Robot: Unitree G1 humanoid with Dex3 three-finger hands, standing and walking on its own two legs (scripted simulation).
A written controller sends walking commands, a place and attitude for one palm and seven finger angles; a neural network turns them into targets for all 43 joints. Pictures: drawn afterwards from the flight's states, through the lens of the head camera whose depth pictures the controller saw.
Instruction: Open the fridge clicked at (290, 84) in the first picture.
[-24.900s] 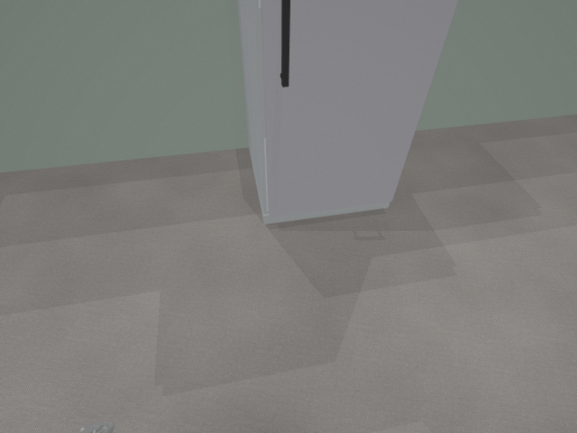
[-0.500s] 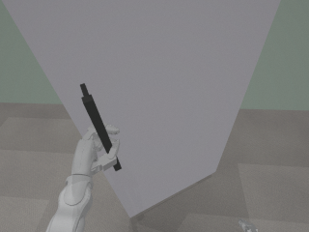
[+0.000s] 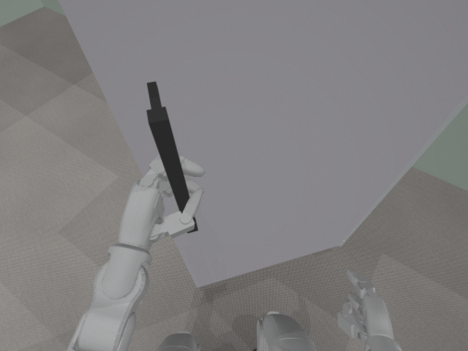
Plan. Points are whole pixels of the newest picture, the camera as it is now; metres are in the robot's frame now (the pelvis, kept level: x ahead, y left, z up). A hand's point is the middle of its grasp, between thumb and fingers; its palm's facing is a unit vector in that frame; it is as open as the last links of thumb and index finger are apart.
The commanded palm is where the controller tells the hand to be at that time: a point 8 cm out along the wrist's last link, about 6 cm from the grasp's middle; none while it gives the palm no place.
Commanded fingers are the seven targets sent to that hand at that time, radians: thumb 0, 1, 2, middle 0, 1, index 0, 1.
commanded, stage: walk backward, drawing the door open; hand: left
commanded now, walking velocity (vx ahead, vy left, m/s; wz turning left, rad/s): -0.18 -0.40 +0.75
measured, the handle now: (176, 174) +0.34 +0.09 +0.13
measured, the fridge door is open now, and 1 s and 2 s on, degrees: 50 77 71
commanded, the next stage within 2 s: stop walking and hold the door back in 0.62 s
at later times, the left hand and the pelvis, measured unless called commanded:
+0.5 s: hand (261, 312) +0.16 -0.02 +0.11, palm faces +0.42 -0.89 -0.20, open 6.2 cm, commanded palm +0.11 +0.01 +0.11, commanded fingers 0.00 0.90 0.90 -0.45 -1.40 -0.45 -1.40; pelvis -0.04 -0.26 +0.01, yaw +26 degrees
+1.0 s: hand out of the picture +0.11 -0.10 +0.11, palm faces +0.80 -0.52 -0.30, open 5.9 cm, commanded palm +0.06 -0.05 +0.11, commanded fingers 0.00 0.90 0.90 -0.45 -1.40 -0.45 -1.40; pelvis +0.00 -0.47 +0.03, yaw +45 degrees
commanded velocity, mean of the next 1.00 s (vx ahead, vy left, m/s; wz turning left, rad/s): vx -0.07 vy -0.14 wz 0.53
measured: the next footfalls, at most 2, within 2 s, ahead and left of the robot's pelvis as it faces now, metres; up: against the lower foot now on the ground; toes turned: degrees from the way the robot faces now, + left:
right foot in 0.14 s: +0.08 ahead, -0.22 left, +0.00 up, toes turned +7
left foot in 0.44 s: -0.07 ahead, -0.11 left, +0.00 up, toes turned +33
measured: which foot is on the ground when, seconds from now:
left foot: down 0.00-0.16, up 0.18-0.42, down 0.44-0.70, up 0.72-1.00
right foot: up 0.00-0.12, down 0.14-0.42, up 0.44-0.68, down 0.70-1.00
